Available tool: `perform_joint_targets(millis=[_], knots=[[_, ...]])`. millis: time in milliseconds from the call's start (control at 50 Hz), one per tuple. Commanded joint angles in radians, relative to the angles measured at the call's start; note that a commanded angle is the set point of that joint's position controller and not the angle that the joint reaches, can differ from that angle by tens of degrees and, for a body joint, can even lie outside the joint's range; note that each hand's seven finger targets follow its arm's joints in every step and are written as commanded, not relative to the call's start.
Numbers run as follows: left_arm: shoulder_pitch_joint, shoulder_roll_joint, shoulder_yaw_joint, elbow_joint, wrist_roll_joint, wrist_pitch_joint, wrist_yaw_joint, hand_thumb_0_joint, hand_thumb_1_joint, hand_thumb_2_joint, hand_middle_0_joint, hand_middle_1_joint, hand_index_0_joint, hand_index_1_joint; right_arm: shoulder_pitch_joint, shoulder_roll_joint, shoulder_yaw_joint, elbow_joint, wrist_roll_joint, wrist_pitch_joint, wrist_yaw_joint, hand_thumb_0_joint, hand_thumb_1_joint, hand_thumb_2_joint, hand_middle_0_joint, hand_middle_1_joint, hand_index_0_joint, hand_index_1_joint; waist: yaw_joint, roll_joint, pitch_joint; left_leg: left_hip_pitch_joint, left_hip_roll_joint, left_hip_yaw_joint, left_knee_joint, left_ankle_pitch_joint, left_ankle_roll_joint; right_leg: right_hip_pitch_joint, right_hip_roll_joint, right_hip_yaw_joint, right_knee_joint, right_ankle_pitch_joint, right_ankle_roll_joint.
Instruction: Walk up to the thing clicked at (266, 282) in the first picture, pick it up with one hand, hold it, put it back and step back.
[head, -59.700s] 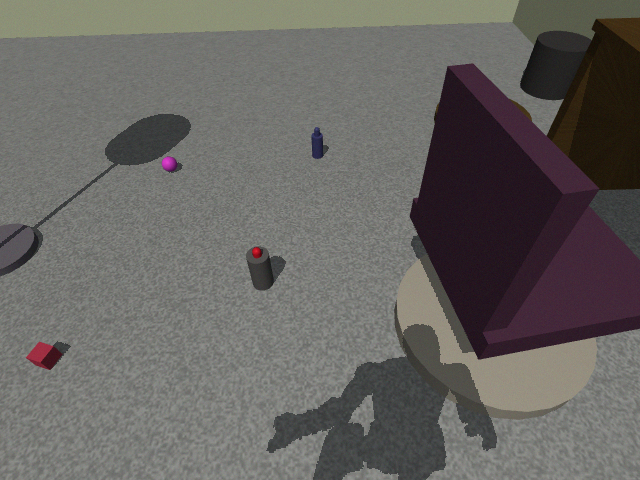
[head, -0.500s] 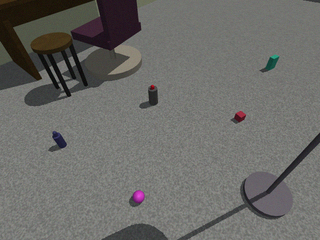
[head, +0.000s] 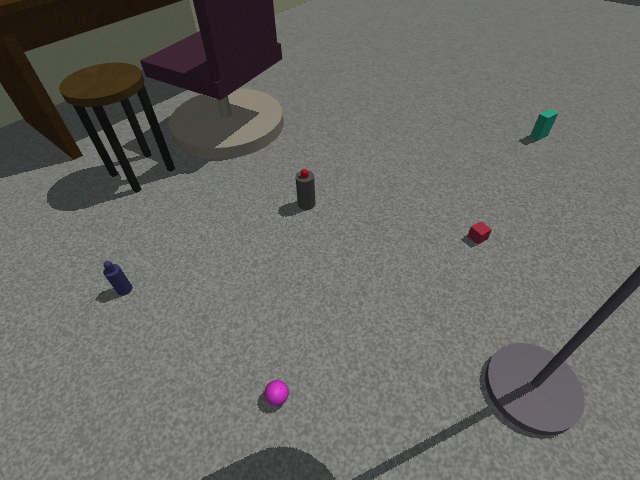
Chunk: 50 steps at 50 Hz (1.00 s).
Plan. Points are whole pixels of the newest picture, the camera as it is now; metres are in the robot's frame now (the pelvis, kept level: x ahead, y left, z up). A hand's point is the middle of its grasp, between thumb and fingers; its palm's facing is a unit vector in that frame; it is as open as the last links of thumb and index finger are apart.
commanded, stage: stand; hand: left
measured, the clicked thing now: (305, 187) +1.43 +0.10 -0.68
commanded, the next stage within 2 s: walk up in 0.10 s
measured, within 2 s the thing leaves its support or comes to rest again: neither
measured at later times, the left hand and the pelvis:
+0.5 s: hand (174, 478) +0.18 +0.23 -0.14, palm faces -0.05 -0.90 -0.43, open 7.4 cm; pelvis +0.10 -0.06 -0.02, yaw -3 degrees
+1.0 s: hand (203, 332) +0.42 +0.24 -0.16, palm faces -0.12 -0.93 -0.34, open 7.4 cm; pelvis +0.34 -0.03 -0.01, yaw -5 degrees
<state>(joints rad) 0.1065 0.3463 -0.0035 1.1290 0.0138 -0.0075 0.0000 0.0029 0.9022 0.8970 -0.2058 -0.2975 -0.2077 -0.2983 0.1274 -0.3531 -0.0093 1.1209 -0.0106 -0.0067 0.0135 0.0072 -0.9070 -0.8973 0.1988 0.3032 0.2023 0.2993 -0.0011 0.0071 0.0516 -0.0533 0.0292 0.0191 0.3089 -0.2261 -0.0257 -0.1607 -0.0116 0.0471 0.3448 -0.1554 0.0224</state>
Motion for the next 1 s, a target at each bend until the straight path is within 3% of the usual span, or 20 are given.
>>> perform_joint_targets(millis=[0,60,80,100,180,260,340,360,380,400,440,500,640,740,800,820,840,880,940,980], knots=[[-0.037,0.218,0.041,-0.054,-0.006,-0.021,0.011,0.000,0.900,0.900,-0.200,-0.300,-0.200,-0.300,-0.029,-0.216,-0.040,-0.060,0.000,-0.019,-0.020,0.000,-0.900,-0.900,0.200,0.300,0.200,0.300,-0.003,-0.005,-0.081,-0.032,0.107,-0.071,-0.049,0.147,0.034,0.061,-0.106,0.069,-0.027,0.203,-0.042],[-0.036,0.218,0.039,-0.054,-0.006,-0.023,0.012,0.000,0.900,0.900,-0.200,-0.300,-0.200,-0.300,-0.032,-0.215,-0.042,-0.059,0.001,-0.015,-0.019,0.000,-0.900,-0.900,0.200,0.300,0.200,0.300,-0.004,-0.023,-0.080,-0.022,0.107,-0.070,-0.043,0.123,0.038,0.045,-0.106,0.070,-0.037,0.180,-0.040],[0.020,0.305,0.106,-0.120,0.018,-0.032,-0.021,0.000,0.900,0.900,-0.200,-0.300,-0.200,-0.300,0.022,-0.310,-0.106,-0.121,-0.020,-0.039,0.003,0.000,-0.900,-0.900,0.200,0.300,0.200,0.300,-0.007,-0.035,-0.180,0.023,0.093,-0.068,0.048,-0.372,0.114,0.018,-0.049,0.078,0.026,-0.364,-0.075],[0.004,0.305,0.111,-0.118,0.028,-0.029,-0.035,0.000,0.900,0.900,-0.200,-0.300,-0.200,-0.300,0.043,-0.319,-0.117,-0.107,-0.030,-0.043,0.014,0.000,-0.900,-0.900,0.200,0.300,0.200,0.300,-0.016,-0.004,-0.100,-0.015,0.111,-0.105,0.032,-0.563,0.136,-0.121,-0.053,0.091,0.067,-0.527,-0.083],[-0.190,0.243,0.102,-0.232,0.030,-0.041,-0.056,0.000,0.900,0.900,-0.200,-0.300,-0.200,-0.300,0.152,-0.364,-0.160,-0.129,-0.032,-0.067,0.014,0.000,-0.900,-0.900,0.200,0.300,0.200,0.300,-0.116,0.112,0.157,0.129,0.407,-0.418,-0.222,-0.406,0.283,-0.632,-0.047,0.029,0.445,-0.301,-0.036],[-0.009,0.255,0.115,-0.209,0.012,-0.046,-0.095,0.000,0.900,0.900,-0.200,-0.300,-0.200,-0.300,-0.020,-0.342,-0.155,-0.220,-0.037,-0.068,0.027,0.000,-0.900,-0.900,0.200,0.300,0.200,0.300,0.010,0.193,0.050,-0.026,0.287,-0.163,-0.168,-0.343,0.212,-0.300,-0.090,-0.022,0.330,-0.218,-0.022],[0.242,0.300,0.151,-0.125,0.023,-0.059,-0.075,0.000,0.900,0.900,-0.200,-0.300,-0.200,-0.300,-0.026,-0.266,-0.126,-0.249,-0.034,-0.055,0.029,0.000,-0.900,-0.900,0.200,0.300,0.200,0.300,0.124,-0.032,-0.062,-0.361,0.125,0.062,0.307,-0.167,0.135,0.285,0.017,-0.115,0.185,-0.069,-0.037],[0.367,0.384,0.182,-0.111,0.030,-0.068,-0.052,0.000,0.900,0.900,-0.200,-0.300,-0.200,-0.300,0.020,-0.188,-0.097,-0.263,-0.029,-0.055,0.029,0.000,-0.900,-0.900,0.200,0.300,0.200,0.300,0.181,-0.317,-0.103,-0.549,0.006,0.125,0.644,-0.304,0.104,0.417,-0.077,0.091,0.042,-0.360,-0.077],[0.360,0.463,0.190,-0.157,0.028,-0.076,-0.043,0.000,0.900,0.900,-0.200,-0.300,-0.200,-0.300,0.022,-0.187,-0.088,-0.297,-0.004,-0.052,0.033,0.000,-0.900,-0.900,0.200,0.300,0.200,0.300,0.164,-0.361,-0.105,-0.644,-0.099,-0.013,0.826,-0.390,0.073,0.314,-0.359,0.654,-0.246,-0.680,-0.181],[0.232,0.466,0.175,-0.202,0.015,-0.075,-0.045,0.000,0.900,0.900,-0.200,-0.300,-0.200,-0.300,0.000,-0.277,-0.115,-0.278,-0.013,-0.042,0.026,0.000,-0.900,-0.900,0.200,0.300,0.200,0.300,0.115,-0.160,-0.006,-0.573,-0.004,-0.148,0.880,-0.317,0.068,0.107,-0.412,0.717,-0.269,-0.801,-0.243],[0.097,0.381,0.156,-0.235,-0.004,-0.081,-0.039,0.000,0.900,0.900,-0.200,-0.300,-0.200,-0.300,0.080,-0.297,-0.116,-0.228,0.004,-0.045,0.037,0.000,-0.900,-0.900,0.200,0.300,0.200,0.300,0.030,-0.086,0.060,-0.583,0.068,-0.152,0.845,-0.158,0.073,0.044,-0.318,0.459,-0.223,-0.629,-0.224],[0.086,0.323,0.134,-0.251,-0.005,-0.092,-0.037,0.000,0.900,0.900,-0.200,-0.300,-0.200,-0.300,0.180,-0.281,-0.119,-0.193,0.000,-0.039,0.052,0.000,-0.900,-0.900,0.200,0.300,0.200,0.300,-0.004,-0.112,0.059,-0.462,0.070,-0.133,0.727,-0.064,0.048,-0.064,-0.241,0.229,-0.220,-0.415,-0.194],[0.128,0.346,0.150,-0.289,-0.001,-0.112,-0.034,0.000,0.900,0.900,-0.200,-0.300,-0.200,-0.300,0.046,-0.258,-0.126,-0.278,-0.024,-0.040,0.084,0.000,-0.900,-0.900,0.200,0.300,0.200,0.300,0.031,-0.085,0.075,-0.530,0.120,-0.062,0.428,0.039,0.013,0.033,-0.241,0.099,-0.211,-0.305,-0.224],[0.168,0.342,0.138,-0.295,0.003,-0.101,-0.038,0.000,0.900,0.900,-0.200,-0.300,-0.200,-0.300,0.000,-0.238,-0.127,-0.307,-0.021,-0.060,0.085,0.000,-0.900,-0.900,0.200,0.300,0.200,0.300,0.040,-0.084,0.037,-0.345,0.067,0.056,0.278,0.072,0.044,0.046,-0.209,0.004,-0.073,0.024,-0.201],[0.203,0.296,0.109,-0.306,-0.007,-0.091,-0.030,0.000,0.900,0.900,-0.200,-0.300,-0.200,-0.300,0.242,-0.290,-0.155,-0.248,-0.035,-0.075,0.057,0.000,-0.900,-0.900,0.200,0.300,0.200,0.300,-0.079,0.062,-0.107,0.047,-0.009,0.091,0.193,0.015,0.102,-0.058,-0.113,-0.098,0.387,0.308,-0.146],[0.249,0.231,0.089,-0.321,-0.024,-0.086,-0.023,0.000,0.900,0.900,-0.200,-0.300,-0.200,-0.300,0.371,-0.374,-0.184,-0.240,-0.052,-0.081,0.043,0.000,-0.900,-0.900,0.200,0.300,0.200,0.300,-0.128,0.259,-0.202,0.251,0.200,-0.230,0.110,-0.131,0.187,-0.283,-0.021,-0.146,0.714,0.113,-0.087],[0.256,0.242,0.099,-0.324,-0.036,-0.086,-0.017,0.000,0.900,0.900,-0.200,-0.300,-0.200,-0.300,0.383,-0.439,-0.198,-0.264,-0.025,-0.084,0.039,0.000,-0.900,-0.900,0.200,0.300,0.200,0.300,-0.129,0.311,-0.221,0.322,0.407,-0.681,-0.048,-0.192,0.304,-0.499,0.122,-0.039,0.855,-0.375,-0.069],[0.179,0.311,0.091,-0.309,-0.027,-0.088,-0.013,0.000,0.900,0.900,-0.200,-0.300,-0.200,-0.300,0.262,-0.381,-0.176,-0.295,0.012,-0.078,0.028,0.000,-0.900,-0.900,0.200,0.300,0.200,0.300,-0.078,0.080,-0.102,0.100,0.374,-0.447,-0.035,-0.107,0.279,-0.473,0.001,0.103,0.923,-0.290,-0.079],[0.263,0.283,0.096,-0.265,-0.027,-0.079,-0.035,0.000,0.900,0.900,-0.200,-0.300,-0.200,-0.300,0.156,-0.298,-0.134,-0.326,0.016,-0.088,0.024,0.000,-0.900,-0.900,0.200,0.300,0.200,0.300,-0.006,0.130,-0.018,-0.088,0.274,-0.164,-0.051,0.043,0.225,-0.376,-0.069,0.048,0.744,-0.185,-0.058],[0.234,0.262,0.096,-0.273,-0.018,-0.073,-0.053,0.000,0.900,0.900,-0.200,-0.300,-0.200,-0.300,0.168,-0.311,-0.134,-0.338,0.003,-0.094,0.026,0.000,-0.900,-0.900,0.200,0.300,0.200,0.300,-0.018,0.140,-0.018,-0.089,0.265,-0.111,-0.050,0.107,0.242,-0.354,-0.076,0.004,0.609,-0.181,-0.031]])
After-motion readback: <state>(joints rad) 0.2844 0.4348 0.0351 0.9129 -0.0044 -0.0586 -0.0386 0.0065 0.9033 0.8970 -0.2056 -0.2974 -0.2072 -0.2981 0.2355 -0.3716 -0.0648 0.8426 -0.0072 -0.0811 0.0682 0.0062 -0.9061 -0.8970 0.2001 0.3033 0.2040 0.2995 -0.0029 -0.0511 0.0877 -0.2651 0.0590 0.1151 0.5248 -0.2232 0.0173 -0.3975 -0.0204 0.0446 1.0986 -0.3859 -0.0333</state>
